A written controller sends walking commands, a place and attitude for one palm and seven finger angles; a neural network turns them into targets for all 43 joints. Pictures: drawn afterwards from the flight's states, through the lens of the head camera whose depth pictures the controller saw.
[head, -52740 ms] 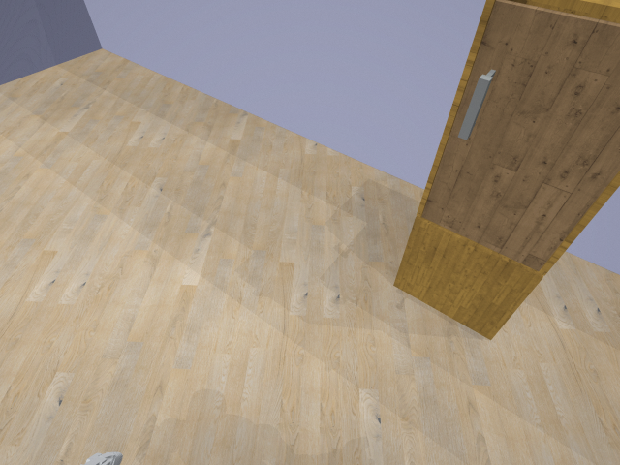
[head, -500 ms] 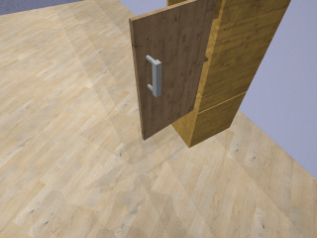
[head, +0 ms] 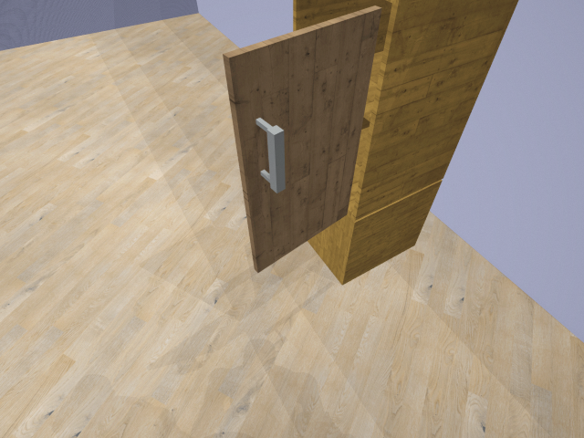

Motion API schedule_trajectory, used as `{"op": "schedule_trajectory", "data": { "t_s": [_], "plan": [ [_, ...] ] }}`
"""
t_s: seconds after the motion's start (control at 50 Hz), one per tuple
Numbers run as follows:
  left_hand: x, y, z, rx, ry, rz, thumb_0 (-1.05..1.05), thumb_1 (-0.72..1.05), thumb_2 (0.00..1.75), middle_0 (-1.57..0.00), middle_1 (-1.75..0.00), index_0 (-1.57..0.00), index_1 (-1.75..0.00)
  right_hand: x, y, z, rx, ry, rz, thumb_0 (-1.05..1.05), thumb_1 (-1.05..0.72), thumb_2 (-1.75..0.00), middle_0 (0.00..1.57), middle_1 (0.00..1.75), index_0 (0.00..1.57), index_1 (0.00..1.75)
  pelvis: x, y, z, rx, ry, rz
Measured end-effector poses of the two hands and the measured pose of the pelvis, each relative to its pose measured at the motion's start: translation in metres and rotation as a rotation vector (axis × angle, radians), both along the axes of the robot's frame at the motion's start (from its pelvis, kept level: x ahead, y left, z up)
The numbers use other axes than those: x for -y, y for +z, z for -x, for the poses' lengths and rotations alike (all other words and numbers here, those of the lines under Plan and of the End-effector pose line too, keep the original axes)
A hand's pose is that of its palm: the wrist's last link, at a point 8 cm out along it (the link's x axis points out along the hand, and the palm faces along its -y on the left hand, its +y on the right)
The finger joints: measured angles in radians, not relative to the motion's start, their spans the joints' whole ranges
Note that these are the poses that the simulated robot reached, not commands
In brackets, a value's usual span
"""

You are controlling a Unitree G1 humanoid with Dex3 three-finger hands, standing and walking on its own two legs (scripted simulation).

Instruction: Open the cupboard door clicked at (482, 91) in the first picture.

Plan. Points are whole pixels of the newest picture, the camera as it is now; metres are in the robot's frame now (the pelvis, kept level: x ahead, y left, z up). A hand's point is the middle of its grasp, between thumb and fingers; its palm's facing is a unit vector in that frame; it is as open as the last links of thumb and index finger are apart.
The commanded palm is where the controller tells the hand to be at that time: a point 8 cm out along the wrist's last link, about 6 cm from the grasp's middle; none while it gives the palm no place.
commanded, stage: look to check the result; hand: left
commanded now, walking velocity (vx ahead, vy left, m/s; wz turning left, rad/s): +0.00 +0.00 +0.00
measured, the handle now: (270, 156) +0.59 +0.07 +0.05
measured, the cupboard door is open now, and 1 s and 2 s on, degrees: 98 98 98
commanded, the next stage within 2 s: stand and wait in 0.58 s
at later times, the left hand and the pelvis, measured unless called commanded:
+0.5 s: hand out of the picture +0.04 +0.19 -0.17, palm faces +0.01 -0.97 -0.26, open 7.3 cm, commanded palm none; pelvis +0.02 -0.01 +0.00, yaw +0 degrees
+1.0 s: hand out of the picture +0.08 +0.20 -0.16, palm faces -0.01 -0.96 -0.28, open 7.3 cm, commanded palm none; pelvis +0.03 -0.02 +0.00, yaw +0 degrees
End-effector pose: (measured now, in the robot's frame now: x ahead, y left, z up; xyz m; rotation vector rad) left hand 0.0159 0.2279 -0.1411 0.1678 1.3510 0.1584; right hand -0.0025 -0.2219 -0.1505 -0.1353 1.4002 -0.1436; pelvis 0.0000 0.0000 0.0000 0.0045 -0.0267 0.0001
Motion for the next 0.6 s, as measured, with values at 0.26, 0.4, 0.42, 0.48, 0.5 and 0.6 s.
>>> {"op": "schedule_trajectory", "data": {
  "t_s": [0.26, 0.4, 0.42, 0.48, 0.5, 0.6],
  "plan": [
    [-0.005, 0.004, 0.0, -0.037, 0.009, -0.023, 0.0, 0.91, 0.9, -0.2, -0.3, -0.2, -0.3, 0.019, 0.003, -0.019, -0.002, 0.02, 0.029, 0.01, -0.91, -0.9, 0.2, 0.3, 0.2, 0.3, 0.006, 0.002, -0.01, -0.001, 0.002, -0.001],
    [-0.008, 0.007, -0.012, -0.019, 0.0, -0.039, 0.0, 0.91, 0.9, -0.2, -0.3, -0.2, -0.3, 0.029, 0.005, -0.04, 0.034, 0.031, 0.041, 0.01, -0.91, -0.9, 0.2, 0.3, 0.2, 0.3, 0.01, 0.002, -0.015, 0.0, 0.001, -0.002],
    [-0.008, 0.007, -0.014, -0.015, -0.002, -0.041, 0.0, 0.91, 0.9, -0.2, -0.3, -0.2, -0.3, 0.03, 0.005, -0.043, 0.04, 0.033, 0.043, 0.01, -0.91, -0.9, 0.2, 0.3, 0.2, 0.3, 0.01, 0.002, -0.015, 0.0, 0.001, -0.002],
    [-0.009, 0.008, -0.021, -0.001, -0.007, -0.045, 0.0, 0.91, 0.9, -0.2, -0.3, -0.2, -0.3, 0.034, 0.007, -0.051, 0.055, 0.038, 0.048, 0.0, -0.91, -0.9, 0.2, 0.3, 0.2, 0.3, 0.011, 0.003, -0.017, 0.0, 0.0, -0.002],
    [-0.009, 0.008, -0.023, 0.005, -0.008, -0.047, 0.0, 0.91, 0.9, -0.2, -0.3, -0.2, -0.3, 0.035, 0.007, -0.053, 0.06, 0.039, 0.05, 0.0, -0.91, -0.9, 0.2, 0.3, 0.2, 0.3, 0.012, 0.003, -0.018, -0.001, 0.0, -0.002],
    [-0.01, 0.01, -0.035, 0.029, -0.016, -0.054, 0.0, 0.91, 0.9, -0.2, -0.3, -0.2, -0.3, 0.042, 0.009, -0.063, 0.078, 0.044, 0.061, 0.0, -0.91, -0.9, 0.2, 0.3, 0.2, 0.3, 0.014, 0.003, -0.021, 0.0, -0.001, -0.003]
  ]
}}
